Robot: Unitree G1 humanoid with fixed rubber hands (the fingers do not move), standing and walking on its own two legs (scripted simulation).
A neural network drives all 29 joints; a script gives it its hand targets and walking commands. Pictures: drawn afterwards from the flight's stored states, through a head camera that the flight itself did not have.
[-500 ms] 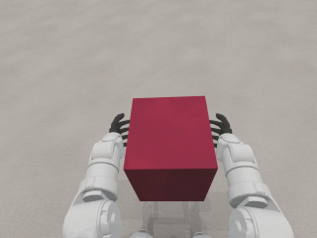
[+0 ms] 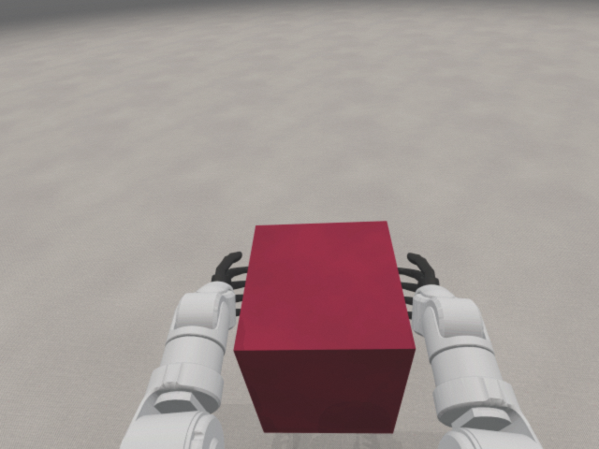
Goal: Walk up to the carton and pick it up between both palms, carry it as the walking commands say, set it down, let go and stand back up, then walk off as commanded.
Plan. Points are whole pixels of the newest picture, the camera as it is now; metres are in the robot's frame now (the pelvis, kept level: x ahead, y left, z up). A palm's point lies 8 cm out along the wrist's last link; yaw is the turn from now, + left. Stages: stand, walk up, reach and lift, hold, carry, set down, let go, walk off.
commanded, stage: reach and lift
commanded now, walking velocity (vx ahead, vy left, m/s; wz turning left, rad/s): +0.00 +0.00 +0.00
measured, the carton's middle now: (324, 329) +0.33 +0.00 +0.00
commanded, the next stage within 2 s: hold in 0.86 s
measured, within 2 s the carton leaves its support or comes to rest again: neither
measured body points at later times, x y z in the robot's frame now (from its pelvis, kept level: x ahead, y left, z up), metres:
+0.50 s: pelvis +0.00 +0.00 +0.00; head -0.07 +0.00 +0.45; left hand +0.33 +0.15 +0.06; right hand +0.33 -0.14 +0.07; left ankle +0.06 +0.12 -0.71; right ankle +0.04 -0.12 -0.71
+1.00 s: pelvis -0.01 +0.00 +0.00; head -0.08 +0.00 +0.44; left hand +0.32 +0.15 +0.06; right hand +0.32 -0.15 +0.06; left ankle +0.06 +0.12 -0.71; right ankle +0.04 -0.12 -0.71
